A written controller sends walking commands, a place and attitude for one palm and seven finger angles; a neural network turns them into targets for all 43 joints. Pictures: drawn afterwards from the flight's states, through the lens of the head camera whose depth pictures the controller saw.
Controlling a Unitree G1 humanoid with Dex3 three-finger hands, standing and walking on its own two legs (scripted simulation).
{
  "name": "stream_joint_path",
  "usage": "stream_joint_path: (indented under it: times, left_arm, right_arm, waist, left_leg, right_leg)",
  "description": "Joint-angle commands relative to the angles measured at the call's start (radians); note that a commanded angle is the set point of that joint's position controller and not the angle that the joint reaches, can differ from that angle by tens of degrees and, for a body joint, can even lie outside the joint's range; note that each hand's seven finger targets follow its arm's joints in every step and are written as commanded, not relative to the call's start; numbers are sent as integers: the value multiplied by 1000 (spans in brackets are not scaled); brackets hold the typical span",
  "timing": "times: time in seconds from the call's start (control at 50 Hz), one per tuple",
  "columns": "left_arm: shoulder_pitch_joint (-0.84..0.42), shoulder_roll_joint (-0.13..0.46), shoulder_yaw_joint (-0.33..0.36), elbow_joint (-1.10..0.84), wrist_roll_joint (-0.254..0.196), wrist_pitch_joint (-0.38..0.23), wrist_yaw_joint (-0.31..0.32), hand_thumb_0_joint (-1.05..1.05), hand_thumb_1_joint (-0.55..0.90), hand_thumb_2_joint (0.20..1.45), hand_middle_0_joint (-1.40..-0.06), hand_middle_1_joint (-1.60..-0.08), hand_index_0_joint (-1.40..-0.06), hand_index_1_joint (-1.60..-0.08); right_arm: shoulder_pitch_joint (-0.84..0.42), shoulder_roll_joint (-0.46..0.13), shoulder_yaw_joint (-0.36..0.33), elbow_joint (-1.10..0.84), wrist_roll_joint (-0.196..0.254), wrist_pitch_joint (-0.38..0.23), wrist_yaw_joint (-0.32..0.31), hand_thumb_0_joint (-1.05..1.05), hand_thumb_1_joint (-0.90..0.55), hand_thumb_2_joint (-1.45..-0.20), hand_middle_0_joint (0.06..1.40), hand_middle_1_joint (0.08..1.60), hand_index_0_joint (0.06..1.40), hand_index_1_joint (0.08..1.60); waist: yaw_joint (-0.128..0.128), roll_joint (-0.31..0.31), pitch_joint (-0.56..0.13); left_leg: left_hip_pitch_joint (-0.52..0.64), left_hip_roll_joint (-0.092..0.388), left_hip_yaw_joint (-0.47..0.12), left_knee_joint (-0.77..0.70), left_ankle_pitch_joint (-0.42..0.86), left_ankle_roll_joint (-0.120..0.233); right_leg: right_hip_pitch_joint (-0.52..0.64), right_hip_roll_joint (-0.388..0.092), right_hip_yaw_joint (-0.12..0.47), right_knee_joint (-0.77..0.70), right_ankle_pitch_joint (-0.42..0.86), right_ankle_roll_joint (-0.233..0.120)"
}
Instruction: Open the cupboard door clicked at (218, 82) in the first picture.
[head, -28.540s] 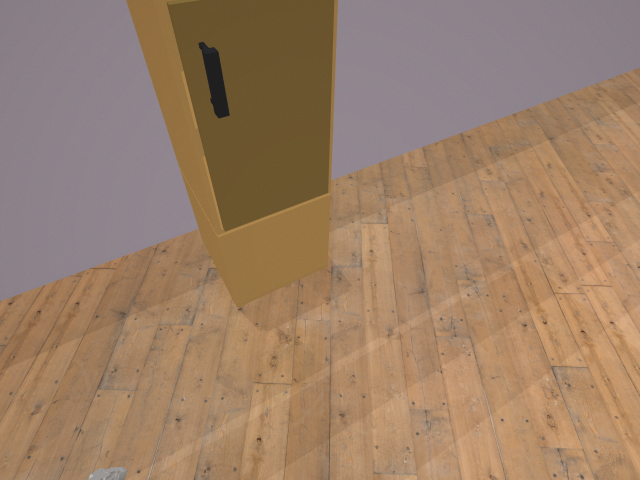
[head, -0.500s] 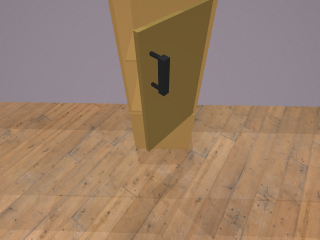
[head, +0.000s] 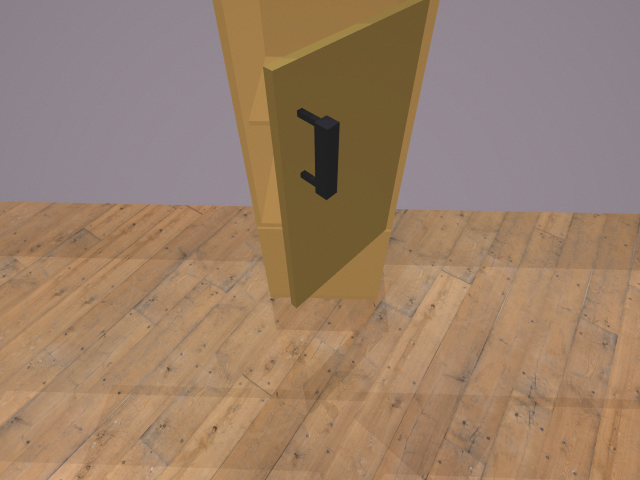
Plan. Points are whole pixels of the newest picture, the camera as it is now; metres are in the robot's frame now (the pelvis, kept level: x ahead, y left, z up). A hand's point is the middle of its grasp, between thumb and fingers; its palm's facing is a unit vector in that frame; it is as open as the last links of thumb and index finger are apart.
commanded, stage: walk to a spot facing it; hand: left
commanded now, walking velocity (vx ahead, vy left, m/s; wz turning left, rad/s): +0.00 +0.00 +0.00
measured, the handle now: (315, 154) +0.55 +0.04 +0.10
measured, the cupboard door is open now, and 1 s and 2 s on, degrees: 48 48 48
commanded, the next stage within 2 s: none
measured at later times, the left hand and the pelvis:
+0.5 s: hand out of the picture +0.07 +0.19 -0.18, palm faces -0.12 -0.96 -0.25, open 7.3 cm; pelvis +0.00 -0.01 -0.02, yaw -10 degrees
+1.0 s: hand (201, 478) +0.15 +0.19 -0.19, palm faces -0.36 -0.90 -0.24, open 7.4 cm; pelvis +0.00 +0.02 -0.01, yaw -26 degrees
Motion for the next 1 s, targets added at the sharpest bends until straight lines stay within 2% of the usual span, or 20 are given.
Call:
stream_joint_path:
  times: [0.0,0.24,0.34,0.4,0.44,0.46,0.48,0.5,0.52,0.56,0.62,0.76,0.82,0.84,0.86,0.88,0.9,0.92,0.94,0.98]
  left_arm:
    - [-1,184,35,-45,2,-15,10,0,900,900,-200,-300,-200,-300]
    - [52,131,57,-111,6,37,9,0,900,900,-200,-300,-200,-300]
    - [61,100,70,-176,10,53,-4,0,900,900,-200,-300,-200,-300]
    - [77,68,78,-201,9,67,-16,0,900,900,-200,-300,-200,-300]
    - [116,52,83,-205,8,67,-22,0,900,900,-200,-300,-200,-300]
    - [169,51,88,-195,10,62,-24,0,900,900,-200,-300,-200,-300]
    - [215,103,100,-187,20,50,-18,0,900,900,-200,-300,-200,-300]
    - [208,200,117,-192,29,41,-2,0,900,900,-200,-300,-200,-300]
    - [211,212,119,-202,15,44,4,0,900,900,-200,-300,-200,-300]
    - [127,140,108,-221,16,41,19,0,900,900,-200,-300,-200,-300]
    - [137,120,106,-229,14,32,25,0,900,900,-200,-300,-200,-300]
    - [155,151,121,-231,24,44,16,0,900,900,-200,-300,-200,-300]
    - [94,142,121,-249,15,51,11,0,900,900,-200,-300,-200,-300]
    - [78,111,114,-259,9,53,9,0,900,900,-200,-300,-200,-300]
    - [92,50,102,-287,-2,55,-3,0,900,900,-200,-300,-200,-300]
    - [58,57,96,-314,4,49,-13,0,900,900,-200,-300,-200,-300]
    - [48,70,104,-343,15,42,-26,0,900,900,-200,-300,-200,-300]
    - [12,68,108,-310,29,53,-29,0,900,900,-200,-300,-200,-300]
    - [27,65,106,-307,21,55,-32,0,900,900,-200,-300,-200,-300]
    - [-3,49,95,-324,10,59,-42,0,900,900,-200,-300,-200,-300]
  right_arm:
    - [-10,-164,-25,-49,-3,-18,-4,0,-900,-900,200,300,200,300]
    - [65,-101,-44,-103,-2,13,-23,0,-900,-900,200,300,200,300]
    - [73,-128,-71,-168,-7,16,-30,0,-900,-900,200,300,200,300]
    - [60,-142,-82,-194,-15,10,-30,0,-900,-900,200,300,200,300]
    - [22,-135,-80,-215,-16,9,-30,0,-900,-900,200,300,200,300]
    - [-6,-132,-82,-226,-15,12,-30,0,-900,-900,200,300,200,300]
    - [-20,-95,-81,-244,-4,21,-29,0,-900,-900,200,300,200,300]
    - [-24,-28,-73,-271,8,22,-19,0,-900,-900,200,300,200,300]
    - [-21,-54,-76,-267,4,31,-15,0,-900,-900,200,300,200,300]
    - [-24,-42,-76,-260,2,33,-18,0,-900,-900,200,300,200,300]
    - [-18,-10,-68,-262,4,33,-17,0,-900,-900,200,300,200,300]
    - [-39,0,-65,-295,17,18,-22,0,-900,-900,200,300,200,300]
    - [53,-9,-62,-272,22,6,-32,0,-900,-900,200,300,200,300]
    - [95,-40,-69,-259,19,-2,-37,0,-900,-900,200,300,200,300]
    - [115,-143,-84,-264,0,-13,-42,0,-900,-900,200,300,200,300]
    - [136,-186,-90,-279,-12,-8,-46,0,-900,-900,200,300,200,300]
    - [113,-200,-89,-309,-19,-6,-48,0,-900,-900,200,300,200,300]
    - [112,-153,-78,-289,-29,-14,-39,0,-900,-900,200,300,200,300]
    - [96,-133,-69,-298,-26,-13,-38,0,-900,-900,200,300,200,300]
    - [87,-119,-70,-312,-28,-10,-39,0,-900,-900,200,300,200,300]
  waist:
    - [3,-10,-76]
    - [0,-30,-74]
    - [5,63,-80]
    - [21,184,-72]
    - [58,128,-78]
    - [86,70,-73]
    - [104,-142,-59]
    - [86,-376,-29]
    - [93,-236,-36]
    - [37,-191,-36]
    - [29,-121,-106]
    - [51,-169,-120]
    - [-1,-147,-140]
    - [-21,-77,-154]
    - [-20,206,-151]
    - [-26,282,-112]
    - [-17,124,-74]
    - [-6,177,-53]
    - [9,249,-65]
    - [8,197,-76]
  left_leg:
    - [82,114,-88,-42,131,24]
    - [48,144,9,91,100,15]
    - [46,246,-68,51,24,75]
    - [-17,394,-150,-34,76,177]
    - [-83,389,-85,34,125,158]
    - [-127,331,-16,139,121,113]
    - [-219,187,73,356,-44,29]
    - [-388,22,149,601,-424,-42]
    - [-386,45,14,742,-435,-33]
    - [-434,65,-32,831,-343,-40]
    - [-386,62,-7,758,-297,-59]
    - [-278,22,10,468,-324,-51]
    - [-69,9,15,175,-164,-43]
    - [102,80,-40,39,-88,-25]
    - [236,330,-294,-54,-7,67]
    - [164,523,-426,-75,151,191]
    - [-16,544,-398,-60,104,245]
    - [9,422,-324,-32,285,200]
    - [15,385,-218,13,404,173]
    - [54,329,-79,67,485,139]
  right_leg:
    - [-44,-133,90,-78,136,-28]
    - [-111,-114,160,61,303,-33]
    - [-222,-35,132,234,154,-19]
    - [-247,-11,23,506,-261,3]
    - [-158,-48,29,445,-262,-4]
    - [-90,-46,19,299,-145,-3]
    - [-42,-127,201,49,100,-27]
    - [-28,-359,531,-84,303,-118]
    - [-64,-366,532,-70,266,-191]
    - [-43,-281,473,-2,366,-195]
    - [16,-237,394,41,497,-186]
    - [30,-202,455,60,501,-183]
    - [-84,-145,438,127,474,-112]
    - [-229,-83,381,186,329,-60]
    - [-448,50,230,336,-54,5]
    - [-501,43,59,577,-407,51]
    - [-459,-20,51,711,-391,65]
    - [-485,2,42,790,-339,68]
    - [-497,-23,32,817,-322,69]
    - [-454,-38,-13,713,-312,69]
